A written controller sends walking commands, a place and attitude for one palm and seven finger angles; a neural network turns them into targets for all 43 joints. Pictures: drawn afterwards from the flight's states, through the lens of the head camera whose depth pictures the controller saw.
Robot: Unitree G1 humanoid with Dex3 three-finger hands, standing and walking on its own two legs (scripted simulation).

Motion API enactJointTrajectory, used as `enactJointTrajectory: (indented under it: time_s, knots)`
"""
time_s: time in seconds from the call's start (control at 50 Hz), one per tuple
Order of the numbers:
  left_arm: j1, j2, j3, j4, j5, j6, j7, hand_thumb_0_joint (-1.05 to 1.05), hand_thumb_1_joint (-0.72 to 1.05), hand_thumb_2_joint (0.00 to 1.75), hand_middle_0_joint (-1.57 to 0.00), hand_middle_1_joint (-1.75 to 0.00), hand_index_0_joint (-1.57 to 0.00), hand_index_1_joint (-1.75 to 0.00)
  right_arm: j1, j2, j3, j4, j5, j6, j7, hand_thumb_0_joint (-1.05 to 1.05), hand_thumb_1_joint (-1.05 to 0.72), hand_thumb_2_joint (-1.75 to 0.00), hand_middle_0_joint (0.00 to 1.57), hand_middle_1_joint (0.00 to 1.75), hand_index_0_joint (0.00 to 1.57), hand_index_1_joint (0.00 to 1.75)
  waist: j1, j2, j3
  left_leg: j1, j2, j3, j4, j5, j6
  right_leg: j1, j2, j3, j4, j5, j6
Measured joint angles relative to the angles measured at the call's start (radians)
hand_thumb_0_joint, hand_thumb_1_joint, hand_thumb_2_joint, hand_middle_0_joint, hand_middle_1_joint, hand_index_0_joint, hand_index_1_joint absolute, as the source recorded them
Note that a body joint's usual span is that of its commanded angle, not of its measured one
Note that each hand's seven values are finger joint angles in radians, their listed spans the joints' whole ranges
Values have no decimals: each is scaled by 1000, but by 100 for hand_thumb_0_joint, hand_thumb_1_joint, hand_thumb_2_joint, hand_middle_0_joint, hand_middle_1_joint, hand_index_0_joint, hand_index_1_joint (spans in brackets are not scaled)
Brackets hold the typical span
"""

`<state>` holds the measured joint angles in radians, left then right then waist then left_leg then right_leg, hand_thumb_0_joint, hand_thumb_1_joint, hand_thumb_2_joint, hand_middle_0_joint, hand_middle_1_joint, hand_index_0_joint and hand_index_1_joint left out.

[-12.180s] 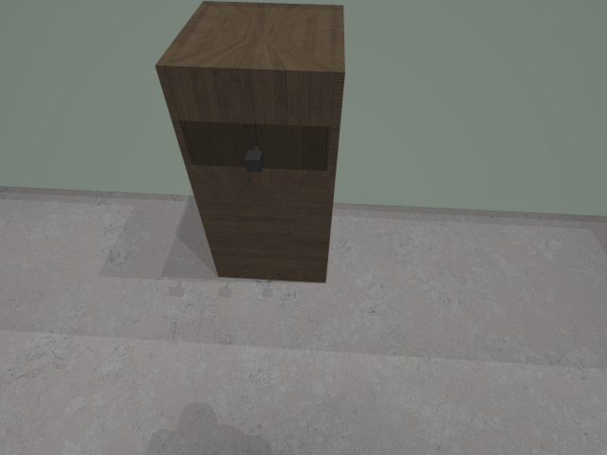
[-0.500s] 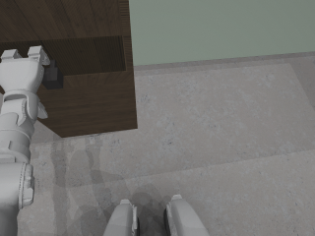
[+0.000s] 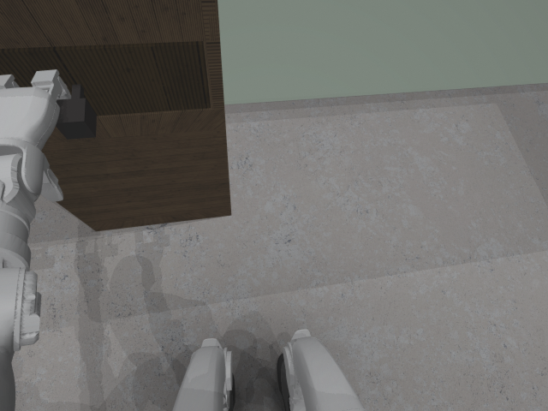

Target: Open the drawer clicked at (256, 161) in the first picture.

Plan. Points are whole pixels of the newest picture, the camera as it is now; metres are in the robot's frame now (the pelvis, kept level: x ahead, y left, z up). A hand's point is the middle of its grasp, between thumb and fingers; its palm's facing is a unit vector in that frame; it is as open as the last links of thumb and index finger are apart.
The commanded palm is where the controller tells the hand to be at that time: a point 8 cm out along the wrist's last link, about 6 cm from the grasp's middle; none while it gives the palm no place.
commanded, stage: lower the fingers behind the handle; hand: left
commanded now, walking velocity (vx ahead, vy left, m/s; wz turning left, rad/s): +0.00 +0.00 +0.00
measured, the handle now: (76, 108) +0.56 +0.27 -0.01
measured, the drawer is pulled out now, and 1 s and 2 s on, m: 0.00 0.00 0.05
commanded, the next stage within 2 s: close the thumb around the handle in 0.48 s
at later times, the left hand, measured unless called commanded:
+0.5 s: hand (47, 136) +0.51 +0.30 -0.01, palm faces -0.12 -0.01 -0.99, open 13.8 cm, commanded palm +0.51 +0.28 +0.03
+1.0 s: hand (45, 139) +0.50 +0.30 -0.01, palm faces -0.06 -0.02 -1.00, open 9.1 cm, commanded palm +0.50 +0.28 +0.03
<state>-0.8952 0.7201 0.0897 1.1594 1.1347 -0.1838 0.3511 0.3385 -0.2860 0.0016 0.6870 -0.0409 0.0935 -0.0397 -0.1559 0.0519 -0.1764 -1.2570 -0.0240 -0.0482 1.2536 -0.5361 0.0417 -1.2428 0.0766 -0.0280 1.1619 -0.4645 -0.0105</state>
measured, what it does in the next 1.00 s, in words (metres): stands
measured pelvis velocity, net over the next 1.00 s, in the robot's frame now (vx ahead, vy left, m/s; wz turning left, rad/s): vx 0.01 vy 0.00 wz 0.00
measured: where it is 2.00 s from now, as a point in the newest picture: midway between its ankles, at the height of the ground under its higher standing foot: outside the picture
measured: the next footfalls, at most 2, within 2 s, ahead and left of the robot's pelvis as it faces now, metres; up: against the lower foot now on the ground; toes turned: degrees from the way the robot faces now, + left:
none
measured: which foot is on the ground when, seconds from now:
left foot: down 0.00-1.00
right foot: down 0.00-1.00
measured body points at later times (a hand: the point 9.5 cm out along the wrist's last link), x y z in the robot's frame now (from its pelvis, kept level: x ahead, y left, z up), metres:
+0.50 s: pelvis +0.00 +0.00 +0.00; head +0.18 +0.02 +0.41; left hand +0.51 +0.30 +0.04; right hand +0.01 -0.27 -0.12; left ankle +0.01 +0.09 -0.62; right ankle +0.03 -0.12 -0.62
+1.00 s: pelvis +0.01 +0.00 +0.01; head +0.17 +0.03 +0.42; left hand +0.50 +0.30 +0.05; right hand +0.03 -0.27 -0.11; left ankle +0.01 +0.09 -0.62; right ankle +0.03 -0.12 -0.62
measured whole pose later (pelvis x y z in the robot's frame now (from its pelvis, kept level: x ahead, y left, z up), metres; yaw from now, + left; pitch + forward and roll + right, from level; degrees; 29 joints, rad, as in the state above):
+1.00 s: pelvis +0.01 +0.00 +0.01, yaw +0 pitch +30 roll -5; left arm -0.85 0.66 0.09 1.12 1.13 -0.12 0.38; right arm 0.30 -0.26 0.00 0.70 -0.05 0.10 -0.02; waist -0.15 0.05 -0.18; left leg -1.21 -0.02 -0.06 1.24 -0.55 0.04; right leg -1.19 0.08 -0.04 1.14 -0.47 -0.01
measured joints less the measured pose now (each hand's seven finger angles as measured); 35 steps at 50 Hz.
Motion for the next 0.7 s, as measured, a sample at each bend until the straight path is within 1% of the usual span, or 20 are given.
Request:
enactJointTrajectory:
  time_s: [0.12, 0.16, 0.2, 0.28, 0.36, 0.44, 0.5, 0.6, 0.7]
  knots:
    - [-1, -11, 18, -30, 3, -1, 40, 0, -49, 30, -32, -120, -29, -121, -21, 17, -4, 22, -6, -10, 9, 0, -91, -90, 21, 30, 20, 30, 3, -1, -4, -57, -3, -12, 45, -9, -4, -52, -2, -15, 40, -10, -2]
    - [-7, -13, 17, -33, 11, 10, 50, 0, -49, 30, -32, -120, -29, -121, -29, 23, -3, 27, -8, -11, 13, 0, -91, -90, 21, 30, 20, 30, 0, 0, -8, -65, -3, -17, 53, -11, -7, -57, -2, -20, 45, -12, -4]
    - [-16, -18, 9, -22, 13, 34, 56, 0, -49, 30, -32, -120, -30, -121, -38, 27, -1, 29, -7, -9, 17, 0, -91, -90, 21, 30, 20, 30, -4, 3, -6, -62, -2, -21, 55, -12, -8, -53, -1, -24, 44, -13, -5]
    - [-37, -25, -9, 10, 6, 86, 42, 0, -49, 30, -31, -120, -31, -121, -46, 34, 11, 21, -1, -8, 18, 0, -91, -90, 21, 30, 21, 30, -13, 6, 3, -42, -1, -22, 40, -8, -7, -32, 0, -24, 27, -7, -5]
    - [-44, -21, -14, 25, -1, 102, 3, 0, -49, 30, -31, -120, -32, -121, -40, 36, 22, 12, 3, -11, 11, 0, -91, -90, 21, 30, 21, 30, -22, 6, 6, -20, 1, -18, 17, -2, -6, -11, 2, -18, 6, 0, -4]
    - [-34, -4, -9, 19, -8, 77, -31, 1, -49, 30, -31, -120, -33, -121, -23, 32, 26, 7, 4, -14, 3, 0, -91, -90, 21, 30, 21, 30, -24, 6, 5, -4, 3, -13, 5, -3, -4, 1, 3, -12, -3, -1, -4]
    - [-15, 4, -4, 1, -7, 48, -40, 1, -49, 30, -31, -120, -32, -120, -8, 26, 19, 9, 2, -14, 1, 0, -90, -90, 21, 30, 21, 30, -18, 8, 3, -3, 4, -10, 7, -8, -3, 1, 5, -10, -1, -5, -4]
    - [14, 0, 9, -30, -14, 9, -19, 1, -49, 30, -31, -120, -31, -120, 3, 20, 6, 20, -3, -10, 3, 0, -91, -90, 21, 30, 21, 30, -2, 8, 0, -10, 4, -7, 18, -19, -2, -7, 4, -7, 11, -16, -2]
    - [30, -19, 21, -53, -8, 3, 18, 0, -44, 33, -32, -121, -31, -121, -6, 20, -5, 29, -8, -5, 13, 0, -91, -90, 21, 30, 21, 30, 8, 7, -2, -20, 2, -10, 28, -25, -2, -15, 3, -11, 19, -22, -1]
